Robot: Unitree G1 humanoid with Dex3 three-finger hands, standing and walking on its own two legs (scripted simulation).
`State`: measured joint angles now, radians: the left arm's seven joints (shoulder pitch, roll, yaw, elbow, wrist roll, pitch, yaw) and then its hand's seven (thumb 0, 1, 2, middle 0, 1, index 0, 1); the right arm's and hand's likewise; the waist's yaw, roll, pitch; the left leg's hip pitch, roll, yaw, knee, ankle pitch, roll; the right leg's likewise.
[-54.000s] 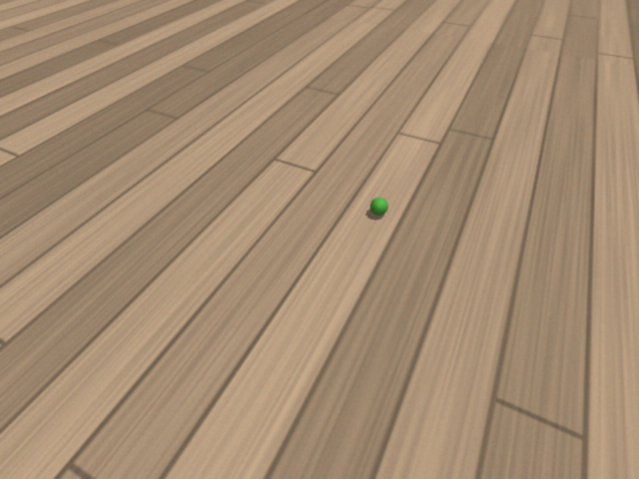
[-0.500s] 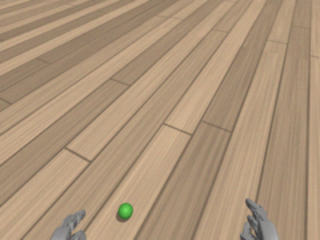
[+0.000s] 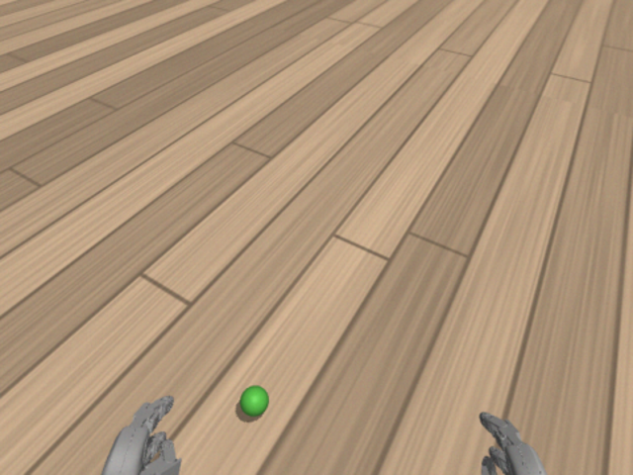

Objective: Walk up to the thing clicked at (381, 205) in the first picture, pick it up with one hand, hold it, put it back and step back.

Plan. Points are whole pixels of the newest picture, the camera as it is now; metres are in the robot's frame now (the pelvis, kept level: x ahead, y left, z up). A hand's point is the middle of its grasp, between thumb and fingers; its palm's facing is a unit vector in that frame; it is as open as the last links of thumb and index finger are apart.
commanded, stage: stand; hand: left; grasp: from above
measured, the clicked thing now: (254, 400) +0.46 +0.19 -0.68
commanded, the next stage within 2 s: none
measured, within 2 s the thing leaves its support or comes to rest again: neither
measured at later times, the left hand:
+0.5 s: hand out of the picture +0.05 +0.24 -0.12, palm faces +0.04 -0.95 -0.31, open 7.4 cm
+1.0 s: hand out of the picture +0.03 +0.24 -0.10, palm faces +0.03 -0.94 -0.34, open 7.4 cm
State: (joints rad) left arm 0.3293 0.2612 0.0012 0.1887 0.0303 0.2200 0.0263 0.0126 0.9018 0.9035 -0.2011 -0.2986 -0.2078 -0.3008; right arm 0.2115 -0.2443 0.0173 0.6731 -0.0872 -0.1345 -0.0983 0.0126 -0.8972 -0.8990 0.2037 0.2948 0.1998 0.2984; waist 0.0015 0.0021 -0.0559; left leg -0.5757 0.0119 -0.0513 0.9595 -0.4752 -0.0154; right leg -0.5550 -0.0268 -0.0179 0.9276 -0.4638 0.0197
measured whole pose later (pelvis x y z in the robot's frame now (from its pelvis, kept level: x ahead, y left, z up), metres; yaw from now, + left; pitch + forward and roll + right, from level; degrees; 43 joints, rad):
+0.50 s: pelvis +0.00 +0.01 +0.05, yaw +0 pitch -3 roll +0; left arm 0.22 0.28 0.04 0.99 0.03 0.02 0.03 0.01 0.90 0.90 -0.20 -0.30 -0.21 -0.30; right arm 0.20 -0.27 -0.04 1.01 -0.04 -0.01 -0.02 0.01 -0.90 -0.90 0.20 0.30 0.20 0.30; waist 0.02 0.00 0.06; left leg -0.21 -0.01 -0.04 0.55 -0.29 0.00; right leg -0.19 -0.05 -0.01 0.53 -0.28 0.04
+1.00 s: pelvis -0.01 -0.01 +0.06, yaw +1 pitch -5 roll +0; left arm 0.17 0.30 0.03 1.14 0.03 0.00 0.02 0.01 0.90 0.90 -0.20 -0.30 -0.21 -0.30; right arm 0.16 -0.30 -0.04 1.11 -0.03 0.00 -0.01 0.01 -0.90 -0.90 0.20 0.30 0.20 0.30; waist 0.01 0.02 0.07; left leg -0.11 0.01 -0.05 0.38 -0.19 -0.02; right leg -0.10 -0.03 -0.03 0.38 -0.19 0.02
